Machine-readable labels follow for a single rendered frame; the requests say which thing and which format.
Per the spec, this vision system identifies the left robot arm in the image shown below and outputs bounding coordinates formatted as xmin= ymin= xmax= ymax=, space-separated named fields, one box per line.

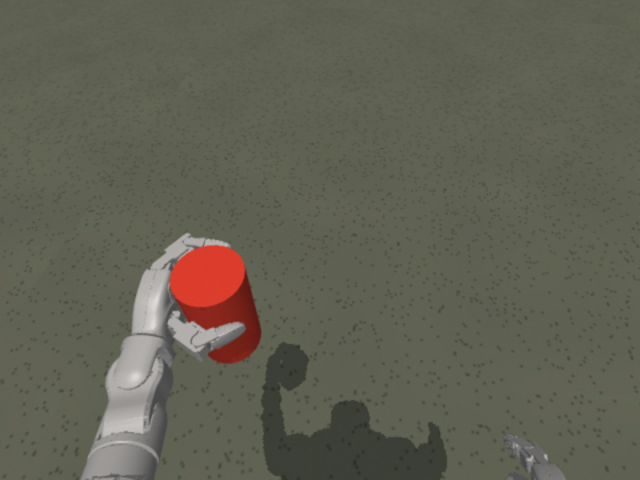
xmin=80 ymin=334 xmax=175 ymax=480

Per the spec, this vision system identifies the can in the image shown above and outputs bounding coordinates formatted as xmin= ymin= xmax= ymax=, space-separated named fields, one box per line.
xmin=170 ymin=245 xmax=261 ymax=364

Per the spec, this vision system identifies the right robot hand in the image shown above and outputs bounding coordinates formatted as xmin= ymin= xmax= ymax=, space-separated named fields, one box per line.
xmin=503 ymin=433 xmax=566 ymax=480

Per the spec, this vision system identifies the left robot hand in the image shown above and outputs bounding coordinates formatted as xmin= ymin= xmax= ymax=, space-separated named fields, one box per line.
xmin=131 ymin=233 xmax=246 ymax=362

